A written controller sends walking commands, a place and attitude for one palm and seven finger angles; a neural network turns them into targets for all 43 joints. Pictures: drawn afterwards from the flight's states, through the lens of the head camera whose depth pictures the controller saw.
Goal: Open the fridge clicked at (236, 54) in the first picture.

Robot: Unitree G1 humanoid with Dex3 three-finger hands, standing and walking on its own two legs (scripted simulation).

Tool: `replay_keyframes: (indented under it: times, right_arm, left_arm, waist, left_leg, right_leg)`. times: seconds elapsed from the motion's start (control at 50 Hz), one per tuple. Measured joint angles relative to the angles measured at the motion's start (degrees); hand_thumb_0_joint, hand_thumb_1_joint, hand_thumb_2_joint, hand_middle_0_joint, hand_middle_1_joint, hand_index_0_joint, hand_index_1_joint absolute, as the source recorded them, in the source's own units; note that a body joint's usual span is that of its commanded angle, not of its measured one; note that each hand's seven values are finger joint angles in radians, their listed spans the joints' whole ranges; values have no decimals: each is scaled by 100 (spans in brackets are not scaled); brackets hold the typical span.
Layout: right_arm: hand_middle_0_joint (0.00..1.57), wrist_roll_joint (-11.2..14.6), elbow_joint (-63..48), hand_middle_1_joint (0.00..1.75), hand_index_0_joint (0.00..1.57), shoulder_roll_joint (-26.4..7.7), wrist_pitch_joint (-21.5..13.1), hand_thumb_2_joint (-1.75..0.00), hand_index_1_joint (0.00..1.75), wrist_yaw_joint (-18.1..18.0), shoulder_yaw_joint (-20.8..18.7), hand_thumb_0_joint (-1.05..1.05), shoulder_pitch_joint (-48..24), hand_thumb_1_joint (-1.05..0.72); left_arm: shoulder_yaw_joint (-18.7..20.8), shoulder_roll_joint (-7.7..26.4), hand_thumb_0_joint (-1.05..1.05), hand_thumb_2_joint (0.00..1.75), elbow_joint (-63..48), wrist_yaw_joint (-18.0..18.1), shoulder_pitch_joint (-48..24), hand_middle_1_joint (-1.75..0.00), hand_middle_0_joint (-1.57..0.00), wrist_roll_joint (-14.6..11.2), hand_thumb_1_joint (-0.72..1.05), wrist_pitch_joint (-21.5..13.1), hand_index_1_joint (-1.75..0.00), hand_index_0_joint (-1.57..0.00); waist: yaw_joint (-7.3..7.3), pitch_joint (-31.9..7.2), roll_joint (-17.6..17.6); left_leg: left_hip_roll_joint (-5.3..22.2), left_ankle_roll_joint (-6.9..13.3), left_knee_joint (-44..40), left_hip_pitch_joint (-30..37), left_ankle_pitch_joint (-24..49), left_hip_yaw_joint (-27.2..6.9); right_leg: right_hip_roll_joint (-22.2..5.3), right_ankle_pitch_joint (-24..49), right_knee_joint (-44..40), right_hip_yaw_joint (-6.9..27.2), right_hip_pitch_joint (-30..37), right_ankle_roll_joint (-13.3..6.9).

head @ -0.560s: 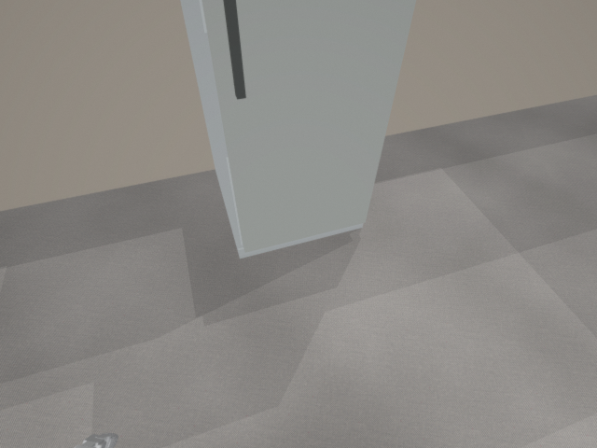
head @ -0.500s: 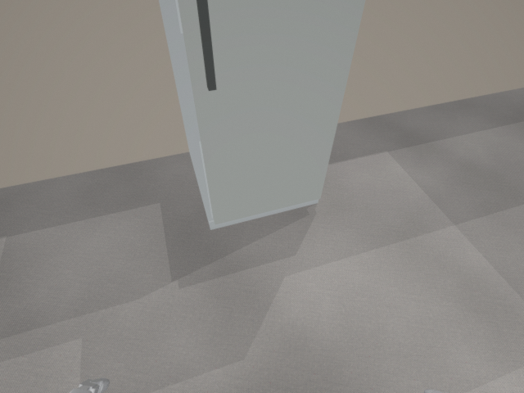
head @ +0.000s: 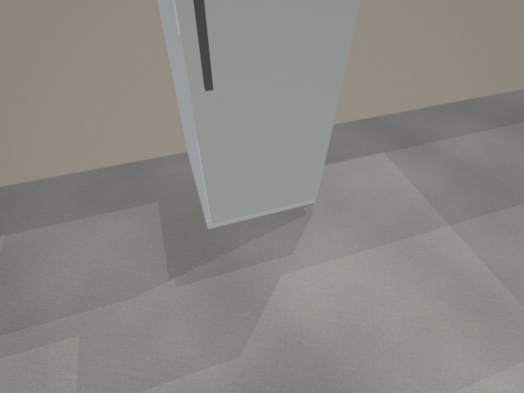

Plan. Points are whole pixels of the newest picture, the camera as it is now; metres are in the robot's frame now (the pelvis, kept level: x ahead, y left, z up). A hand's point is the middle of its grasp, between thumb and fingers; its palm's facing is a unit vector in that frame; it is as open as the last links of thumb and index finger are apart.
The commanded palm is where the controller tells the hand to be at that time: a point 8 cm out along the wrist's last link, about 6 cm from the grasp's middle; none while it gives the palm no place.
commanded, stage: stand and wait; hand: left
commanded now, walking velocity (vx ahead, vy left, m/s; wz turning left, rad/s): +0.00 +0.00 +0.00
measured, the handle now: (200, 29) +0.90 +0.22 +0.16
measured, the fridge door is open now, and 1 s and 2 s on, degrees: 0 0 0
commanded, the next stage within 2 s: look at it before walking up in 0.26 s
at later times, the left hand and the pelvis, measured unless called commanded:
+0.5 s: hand out of the picture +0.07 +0.24 -0.15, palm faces -0.03 -0.94 -0.34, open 7.3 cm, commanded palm none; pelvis -0.01 -0.01 +0.00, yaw +0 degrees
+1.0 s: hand out of the picture +0.06 +0.24 -0.15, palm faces -0.03 -0.94 -0.34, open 7.3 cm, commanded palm none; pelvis -0.01 -0.01 +0.00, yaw +0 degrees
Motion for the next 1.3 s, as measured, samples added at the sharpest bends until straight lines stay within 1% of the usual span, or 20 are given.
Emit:
replay_keyframes:
  times: [0.18, 0.52, 1.0, 1.04, 1.12, 1.24, 1.26, 1.3]
  right_arm:
    - [20, 10, 150, 30, 21, -25, -5, -89, 30, 12, 13, 1, 80, -91]
    - [20, 8, 167, 30, 21, 5, -35, -89, 30, 28, 23, 1, 27, -91]
    - [20, 19, 193, 30, 21, -13, -38, -89, 30, 19, 34, 1, -9, -91]
    - [20, 16, 185, 30, 21, -14, -36, -89, 30, 14, 32, 1, -23, -91]
    - [20, 5, 31, 30, 20, 63, 13, -89, 30, -55, -14, 1, -53, -91]
    - [20, -11, -402, 30, 20, 401, 123, -90, 30, -93, -94, 1, 31, -91]
    - [20, -12, -461, 30, 20, 458, 134, -90, 30, -89, -106, 1, 54, -91]
    - [20, -18, -543, 30, 20, 552, 150, -89, 30, -78, -132, 1, 96, -91]
  left_arm:
    - [5, 34, 1, 90, 115, -6, -30, -29, -20, -2, 91, -5, -30, -21]
    - [-7, -27, 0, 90, 116, -18, -102, -29, -20, 12, 91, -35, -30, -21]
    - [-3, 9, 0, 90, 165, -15, -79, -29, -20, 8, 91, -42, -30, -21]
    - [2, 10, 0, 90, 154, -19, -81, -29, -20, 9, 91, -32, -30, -21]
    - [60, -43, 0, 90, 32, 30, -4, -29, -20, 13, 91, 85, -30, -21]
    - [139, -256, 0, 90, -311, -14, 234, -29, -20, 42, 91, 290, -30, -20]
    - [153, -294, 0, 90, -371, -32, 267, -29, -20, 45, 91, 309, -30, -20]
    - [189, -387, 0, 90, -478, -62, 335, -29, -20, 47, 91, 345, -30, -20]
  waist:
    - [-19, -5, 26]
    - [-26, -42, 37]
    - [-7, 15, 18]
    - [12, 16, 23]
    - [72, 14, 28]
    - [81, 117, -50]
    - [90, 153, -76]
    - [124, 244, -87]
  left_leg:
    - [17, -20, -123, 25, 116, -3]
    - [47, -51, -225, 8, 231, -3]
    - [57, -58, -304, 54, 256, -23]
    - [61, -58, -307, 62, 253, -5]
    - [113, -72, -104, -50, 137, 150]
    - [205, -86, 470, -370, -171, 501]
    - [215, -90, 571, -415, -222, 570]
    - [271, -111, 791, -467, -344, 717]
  right_leg:
    - [16, 107, -106, -4, 17, -17]
    - [45, 217, -192, -3, -12, -42]
    - [54, 255, -306, -23, 57, -46]
    - [58, 256, -302, -5, 52, -46]
    - [114, 193, -68, 148, -142, -45]
    - [233, -79, 741, 482, -717, -63]
    - [223, -135, 969, 464, -849, -56]
    - [165, -562, 1525, 269, -1056, -2]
